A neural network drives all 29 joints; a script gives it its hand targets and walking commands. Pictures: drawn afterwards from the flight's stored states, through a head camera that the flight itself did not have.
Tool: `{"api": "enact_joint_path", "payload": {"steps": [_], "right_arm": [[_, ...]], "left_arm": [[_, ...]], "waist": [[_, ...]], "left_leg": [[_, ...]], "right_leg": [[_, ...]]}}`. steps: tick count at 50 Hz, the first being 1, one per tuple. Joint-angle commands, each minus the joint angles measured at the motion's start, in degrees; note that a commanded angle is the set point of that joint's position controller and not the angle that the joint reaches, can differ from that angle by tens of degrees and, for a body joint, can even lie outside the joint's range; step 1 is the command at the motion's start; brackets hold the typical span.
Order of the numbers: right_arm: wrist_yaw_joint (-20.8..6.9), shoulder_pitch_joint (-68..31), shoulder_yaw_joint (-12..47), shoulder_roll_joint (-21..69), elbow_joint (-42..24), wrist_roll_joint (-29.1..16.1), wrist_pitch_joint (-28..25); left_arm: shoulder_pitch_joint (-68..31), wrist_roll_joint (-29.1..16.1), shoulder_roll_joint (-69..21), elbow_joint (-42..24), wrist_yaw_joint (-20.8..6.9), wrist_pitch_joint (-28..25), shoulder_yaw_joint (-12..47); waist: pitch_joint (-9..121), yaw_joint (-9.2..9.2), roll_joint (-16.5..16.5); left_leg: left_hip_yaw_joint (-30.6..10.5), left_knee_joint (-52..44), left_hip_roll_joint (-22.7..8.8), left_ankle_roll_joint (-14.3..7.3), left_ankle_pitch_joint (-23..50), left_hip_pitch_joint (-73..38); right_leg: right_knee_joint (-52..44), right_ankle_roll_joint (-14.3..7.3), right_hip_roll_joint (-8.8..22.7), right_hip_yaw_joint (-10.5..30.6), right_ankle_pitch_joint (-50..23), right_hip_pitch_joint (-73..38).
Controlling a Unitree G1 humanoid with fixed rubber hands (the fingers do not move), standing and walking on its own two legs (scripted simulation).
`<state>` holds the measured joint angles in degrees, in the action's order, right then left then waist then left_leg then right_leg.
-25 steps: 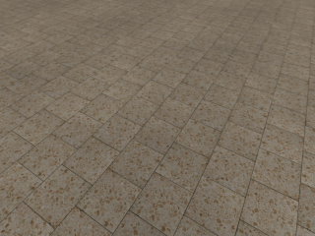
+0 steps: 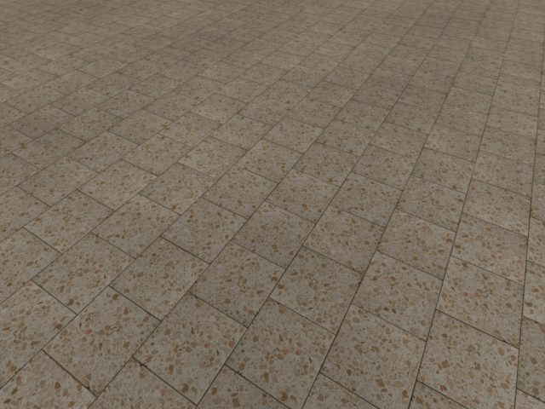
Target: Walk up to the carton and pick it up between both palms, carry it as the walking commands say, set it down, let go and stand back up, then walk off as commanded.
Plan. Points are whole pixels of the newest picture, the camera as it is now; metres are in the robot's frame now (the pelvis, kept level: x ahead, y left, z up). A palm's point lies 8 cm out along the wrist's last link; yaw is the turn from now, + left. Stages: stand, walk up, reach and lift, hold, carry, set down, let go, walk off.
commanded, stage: walk off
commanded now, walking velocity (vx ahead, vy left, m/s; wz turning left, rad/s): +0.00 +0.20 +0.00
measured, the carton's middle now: out of the picture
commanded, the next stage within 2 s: none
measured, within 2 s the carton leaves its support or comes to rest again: neither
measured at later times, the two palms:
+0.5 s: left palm out of the picture +0.04 +0.34 -0.13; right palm out of the picture +0.04 -0.18 -0.12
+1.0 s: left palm out of the picture -0.02 +0.48 -0.13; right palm out of the picture +0.04 -0.04 -0.12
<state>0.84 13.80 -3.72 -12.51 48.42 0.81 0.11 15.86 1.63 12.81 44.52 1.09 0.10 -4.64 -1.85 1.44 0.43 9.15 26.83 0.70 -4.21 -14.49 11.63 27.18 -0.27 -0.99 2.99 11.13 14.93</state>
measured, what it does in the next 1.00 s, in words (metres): steps to the left: right foot, then left foot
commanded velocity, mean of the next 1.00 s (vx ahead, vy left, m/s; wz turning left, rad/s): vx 0.00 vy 0.20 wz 0.00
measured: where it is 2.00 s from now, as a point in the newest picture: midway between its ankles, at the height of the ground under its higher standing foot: outside the picture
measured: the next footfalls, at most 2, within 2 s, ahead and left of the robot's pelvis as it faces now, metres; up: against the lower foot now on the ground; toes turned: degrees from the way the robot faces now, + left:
right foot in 0.66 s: +0.02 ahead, -0.04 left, +0.00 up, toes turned -2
left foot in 0.88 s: -0.01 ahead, +0.29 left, +0.00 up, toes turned +7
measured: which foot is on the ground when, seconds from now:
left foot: down 0.00-0.62, up 0.64-0.86, down 0.88-1.00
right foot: down 0.00-0.30, up 0.32-0.64, down 0.66-0.88, up 0.90-1.00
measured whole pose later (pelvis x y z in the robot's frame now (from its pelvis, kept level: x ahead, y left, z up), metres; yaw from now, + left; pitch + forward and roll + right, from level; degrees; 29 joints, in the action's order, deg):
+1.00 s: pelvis -0.05 +0.21 +0.00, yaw +4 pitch -1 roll -2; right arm -1.9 14.2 -3.7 -12.8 48.2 1.1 4.4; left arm 15.6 1.7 13.5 49.3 4.1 2.7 -4.6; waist -4.0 1.4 -0.5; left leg 3.2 32.4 -0.1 -3.6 -17.4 14.8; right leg 60.2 3.3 2.6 1.1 27.2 23.4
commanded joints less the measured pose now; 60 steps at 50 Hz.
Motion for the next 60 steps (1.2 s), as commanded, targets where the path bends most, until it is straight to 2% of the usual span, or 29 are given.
{"api": "enact_joint_path", "payload": {"steps": [1, 8, 10, 12, 14, 15, 16, 19, 25, 26, 27, 30, 31, 32, 33, 34, 36, 37, 38, 39, 42, 43, 45, 46, 47, 50, 53, 56, 60], "right_arm": [[0.33, 5.27, 0.22, -4.48, 0.44, -0.25, 1.09], [-1.35, 4.03, -0.87, -6.52, -1.34, 0.86, 2.88], [-2.10, 4.53, -1.05, -6.20, -1.99, 1.76, 3.06], [-2.09, 7.26, -1.41, -5.29, -1.48, 1.50, 2.81], [-1.59, 8.58, -1.51, -6.42, -0.55, 1.92, 2.53], [-1.48, 8.81, -2.98, -11.70, -1.98, 2.13, 2.50], [-1.94, 3.75, -1.80, -10.09, -3.06, 1.51, 2.75], [-1.60, 2.02, -1.78, -10.92, -3.97, 1.38, 3.27], [0.43, 6.19, -0.62, -7.37, -3.33, 0.40, 3.65], [0.27, 4.06, -0.43, -7.34, -3.65, 0.17, 4.25], [0.56, 4.85, 0.05, -5.74, -3.66, 0.27, 4.45], [-0.38, -15.99, -2.41, -11.81, -10.10, 0.79, 5.82], [-0.36, -14.73, -2.37, -9.77, -9.00, 1.33, 5.84], [-0.32, -6.16, -1.40, -5.38, -7.08, 1.86, 5.58], [-0.93, -0.23, 0.45, -0.39, -7.02, 3.70, 4.90], [-1.51, 2.82, -1.21, -3.64, -5.95, 2.42, 4.83], [-3.01, 2.28, -1.26, -7.85, -6.02, 1.56, 4.65], [-2.91, -1.17, -1.09, -9.11, -5.46, 1.45, 4.87], [-3.21, -1.93, -0.43, -5.25, -3.91, 1.01, 5.07], [-3.20, -4.43, -0.09, -4.69, -5.18, 0.78, 4.78], [-2.97, -0.66, -0.09, -3.25, -2.01, 0.50, 3.91], [-2.79, 5.48, -1.15, -5.10, 0.13, 1.15, 3.70], [-3.32, 7.43, -2.58, -16.33, -0.79, 1.81, 3.17], [-2.70, 5.01, -2.05, -14.56, -0.88, 1.71, 2.96], [-2.14, 0.88, -0.51, -8.80, -1.92, 1.72, 2.78], [-1.39, -2.73, -0.70, -9.06, -3.86, 1.19, 2.90], [-0.31, 2.53, -0.10, -6.21, -3.59, 0.95, 1.61], [0.92, 7.44, -0.33, -7.29, -1.94, 1.24, 1.25], [0.19, 2.76, 0.20, -6.60, -3.39, 2.56, 2.59]], "left_arm": [[2.59, 0.14, 5.09, 0.70, 0.65, -1.16, 1.18], [3.29, 0.89, 11.95, 0.18, 2.26, 1.24, -1.09], [-0.01, 0.89, 12.35, -0.39, 2.98, 1.31, -1.52], [-0.40, 0.60, 12.67, -0.44, 3.62, 1.25, -2.00], [-0.93, 0.81, 11.91, -0.62, 3.36, 1.53, -2.03], [-1.05, 0.11, 8.40, -1.02, 2.77, 1.70, -1.13], [-1.84, -0.09, 7.25, -0.30, 3.46, 2.36, -0.99], [2.86, -0.20, 8.14, 0.51, 3.82, 2.89, -1.42], [2.70, -0.30, 7.36, 2.77, 4.30, 3.44, -0.82], [6.77, 0.08, 7.78, 4.00, 4.49, 3.51, -1.06], [6.08, 0.01, 7.02, 4.43, 4.90, 3.61, -0.67], [32.22, -0.64, 12.47, 9.83, 5.55, 2.38, -3.51], [34.69, -0.21, 10.83, 12.98, 6.29, 1.92, -4.03], [23.35, 0.22, 9.21, 8.90, 7.26, 1.90, -3.02], [10.35, 0.95, 7.90, 3.28, 6.88, 1.21, -0.10], [4.38, 0.43, 13.78, 0.76, 6.97, 0.60, -1.32], [-5.38, 0.27, 14.40, -2.05, 4.80, -0.46, -1.47], [-6.27, 0.07, 12.40, -1.78, 3.86, -0.75, -1.77], [-3.96, 1.44, 11.05, -1.37, 3.53, -0.25, -1.99], [2.74, 2.13, 12.83, 0.67, 3.41, -0.02, -2.64], [6.00, 1.24, 14.82, 3.78, 2.72, 0.43, -3.87], [8.83, 1.06, 13.25, 4.58, 2.97, 0.62, -3.50], [7.14, 1.11, 1.38, 2.00, 3.33, 2.06, -0.97], [1.32, 0.17, 4.63, 1.65, 3.97, 2.87, -1.58], [-2.26, -0.26, 8.82, 0.95, 3.88, 3.29, -2.50], [6.24, -0.21, 7.97, 5.27, 2.47, 2.58, -2.15], [0.66, -0.09, 6.25, 5.71, 2.13, 2.50, -1.59], [-0.86, -1.04, 4.75, 4.91, 2.44, 1.98, -0.56], [1.25, -1.11, 3.21, 6.12, 3.07, 2.83, 0.10]], "waist": [[2.76, -2.16, -1.34], [-0.49, -0.89, 3.07], [-0.15, -2.37, 9.15], [-2.12, -3.97, 7.05], [-3.29, -3.93, -0.70], [-1.35, -5.61, -12.29], [-7.11, -3.70, -8.26], [-2.35, -1.36, -7.01], [0.12, -3.88, -4.77], [1.04, -2.03, -8.40], [1.68, -2.83, -8.72], [1.52, 11.08, -16.34], [2.17, 12.37, -5.71], [-2.15, 6.35, 14.35], [-0.59, -3.70, 5.09], [0.88, -6.22, 2.11], [-7.91, -6.61, 14.64], [-7.58, -6.01, 8.55], [-4.33, -4.02, 10.77], [-2.36, -0.63, 14.12], [2.71, -0.88, 15.10], [3.09, -2.37, 12.40], [2.22, -4.53, -23.55], [-1.26, -6.16, -13.95], [-5.06, -3.94, -2.81], [1.30, -0.14, -7.62], [5.20, -3.09, -2.70], [8.32, -4.97, -4.80], [4.43, -3.60, -6.10]], "left_leg": [[-7.28, -6.15, -6.48, 1.58, 5.67, -4.73], [-6.48, 4.02, -2.18, 2.11, -5.79, 1.76], [-9.57, 8.56, -2.56, 1.55, -6.39, 1.61], [-10.59, 6.32, -3.50, 1.17, -4.91, 1.54], [-11.02, -5.20, -5.35, 0.47, -3.45, -6.13], [-22.79, -16.56, -14.91, -1.91, -8.58, -7.46], [-23.12, -19.50, -17.73, -0.97, -4.74, 0.42], [-14.10, -15.69, -13.16, 1.02, 2.69, -0.24], [-9.77, -7.97, -10.73, 0.70, 34.04, -13.84], [-9.89, -10.15, -10.61, 3.83, 37.38, -13.47], [-9.89, -10.92, -11.00, 2.21, 30.38, -12.82], [-1.68, -5.23, -2.93, 20.78, 41.39, 4.00], [0.86, 13.34, 1.85, 19.47, 27.57, 10.23], [-5.63, 43.65, 3.38, 10.43, -17.23, 21.88], [-19.64, 47.34, 0.64, 5.84, -18.12, 23.93], [-23.66, 54.26, -0.26, 5.10, -12.97, 15.37], [-19.31, 48.59, -1.61, 5.17, -8.71, 13.78], [-17.91, 40.65, -1.42, 5.17, -9.69, 13.59], [-11.36, 29.80, -1.81, 6.44, -11.57, 11.54], [-10.67, 19.05, -2.39, 5.85, -16.51, 11.10], [-3.49, -2.43, 1.07, 4.86, -3.23, -1.90], [-4.34, -7.37, 0.33, 3.93, 0.73, -10.27], [-27.21, -15.35, -23.16, -2.66, 6.03, -6.10], [-20.56, -16.38, -19.20, -3.70, -1.79, 4.80], [-18.28, -14.33, -15.56, -3.48, -0.85, 3.81], [-12.45, -10.78, -11.37, -2.60, 13.95, -0.05], [-13.59, -7.49, -12.74, -4.84, 30.47, -15.16], [-17.66, -7.94, -15.61, -6.86, 31.51, -18.65], [-15.42, -9.06, -11.15, -9.28, 18.01, -11.53]], "right_leg": [[-4.23, -1.35, 9.96, 7.96, -9.82, 0.52], [-10.63, -5.33, 17.06, 18.92, 5.74, 5.20], [-10.15, -8.43, 20.02, 20.48, 3.24, 5.12], [-10.05, -7.84, 20.14, 19.31, 2.08, 6.14], [-3.67, -2.78, 13.40, 12.71, 6.22, 13.87], [9.35, 0.09, 5.82, 3.46, 12.70, 17.14], [20.43, 2.02, -0.07, -5.04, 17.85, 17.34], [34.32, 1.55, 1.31, -0.07, 15.49, 14.40], [34.26, 3.57, 2.18, -4.40, 13.61, 17.92], [32.13, 3.91, 1.43, -5.55, 15.21, 15.01], [30.96, 2.79, 2.97, -5.72, 15.02, 13.53], [3.16, -3.11, 4.84, -11.73, 16.30, -10.87], [-6.29, -6.42, 7.14, -13.69, 2.86, -17.84], [-9.43, -10.27, 21.07, 11.29, -3.75, -11.46], [-7.65, -10.86, 29.81, 27.56, -11.56, -1.31], [-12.08, -12.82, 30.68, 23.30, -3.06, 6.69], [-14.23, -11.50, 24.77, 20.64, 10.24, 13.57], [-12.04, -8.58, 21.34, 12.93, 2.97, 10.17], [-9.83, -6.71, 16.87, 5.59, -2.14, 6.97], [-6.48, -7.16, 16.46, 6.66, -13.50, 0.54], [-0.72, -3.96, 15.09, 1.94, -23.88, -0.69], [4.32, -1.98, 14.21, 0.56, -14.01, 6.46], [31.52, 2.53, 0.31, -7.62, 28.81, 20.96], [37.16, 0.95, 2.35, 1.03, 23.87, 14.83], [40.28, 0.50, 1.64, 0.25, 19.65, 17.71], [46.73, 1.60, 1.82, -2.73, 14.02, 14.43], [39.40, 2.45, 1.97, -5.05, 14.89, 18.76], [32.89, 2.34, 3.71, -5.38, 16.96, 16.70], [24.10, 2.22, 2.97, -7.71, 18.82, 13.07]]}}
